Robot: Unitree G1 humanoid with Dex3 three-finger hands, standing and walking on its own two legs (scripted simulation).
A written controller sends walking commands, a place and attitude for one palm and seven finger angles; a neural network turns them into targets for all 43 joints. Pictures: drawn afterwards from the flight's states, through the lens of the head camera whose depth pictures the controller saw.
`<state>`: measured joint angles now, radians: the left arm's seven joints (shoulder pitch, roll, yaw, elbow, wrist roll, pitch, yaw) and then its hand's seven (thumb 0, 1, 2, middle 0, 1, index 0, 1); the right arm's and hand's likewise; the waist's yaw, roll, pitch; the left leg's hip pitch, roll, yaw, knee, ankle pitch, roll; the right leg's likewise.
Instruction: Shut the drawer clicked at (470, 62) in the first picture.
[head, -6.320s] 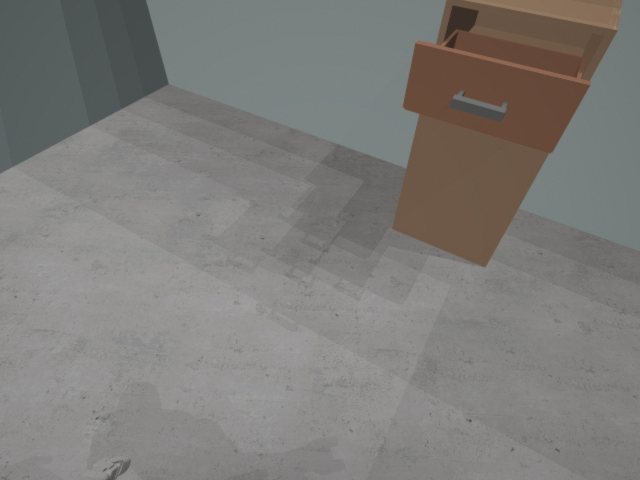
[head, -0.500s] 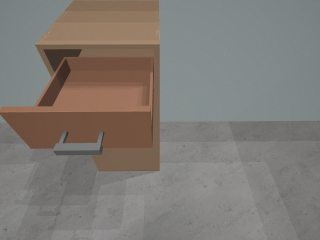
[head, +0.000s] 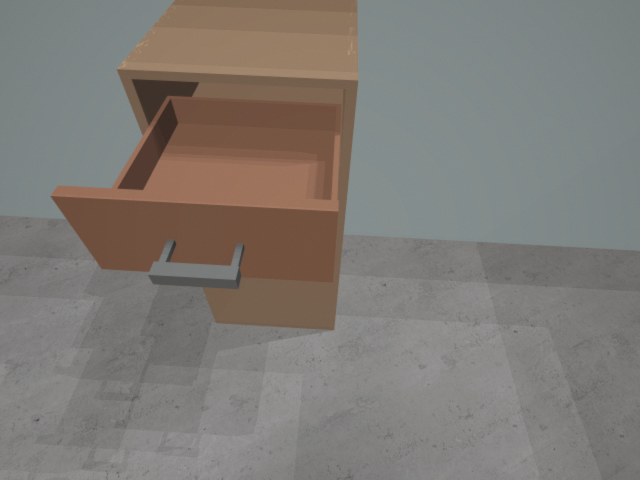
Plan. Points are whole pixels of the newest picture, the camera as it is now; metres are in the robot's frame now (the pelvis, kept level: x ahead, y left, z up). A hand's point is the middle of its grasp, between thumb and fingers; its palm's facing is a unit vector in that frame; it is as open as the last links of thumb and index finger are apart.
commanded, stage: come to a stop and stand still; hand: left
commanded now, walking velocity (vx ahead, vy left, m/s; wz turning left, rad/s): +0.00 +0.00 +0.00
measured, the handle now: (200, 262) +0.37 +0.21 +0.05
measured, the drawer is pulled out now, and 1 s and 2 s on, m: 0.29 0.29 0.29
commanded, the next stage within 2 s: look again from close up in 0.36 s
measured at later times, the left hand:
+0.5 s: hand out of the picture +0.02 +0.20 -0.17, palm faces -0.03 -0.98 -0.21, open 7.3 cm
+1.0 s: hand out of the picture -0.03 +0.20 -0.17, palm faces -0.01 -0.98 -0.18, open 7.4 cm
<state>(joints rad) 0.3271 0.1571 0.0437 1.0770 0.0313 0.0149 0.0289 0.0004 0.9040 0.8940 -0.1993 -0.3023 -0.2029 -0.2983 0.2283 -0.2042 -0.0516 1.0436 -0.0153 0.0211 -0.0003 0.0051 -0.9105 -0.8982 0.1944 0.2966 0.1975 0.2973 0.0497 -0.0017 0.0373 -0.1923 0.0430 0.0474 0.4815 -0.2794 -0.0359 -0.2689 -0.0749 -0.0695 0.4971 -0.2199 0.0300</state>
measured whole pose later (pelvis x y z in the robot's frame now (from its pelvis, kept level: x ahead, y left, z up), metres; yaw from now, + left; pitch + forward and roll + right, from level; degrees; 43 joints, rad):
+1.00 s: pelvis -0.03 +0.04 +0.00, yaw -1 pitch -3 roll +0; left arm 0.31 0.15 -0.02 1.08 0.02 -0.01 0.03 0.00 0.91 0.89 -0.20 -0.30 -0.20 -0.30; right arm 0.31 -0.13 0.01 1.10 -0.02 -0.01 -0.01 0.00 -0.91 -0.90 0.20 0.30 0.20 0.30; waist 0.00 -0.01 0.04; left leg -0.18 -0.01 0.09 0.46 -0.24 0.03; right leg -0.22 -0.06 -0.04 0.47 -0.20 0.02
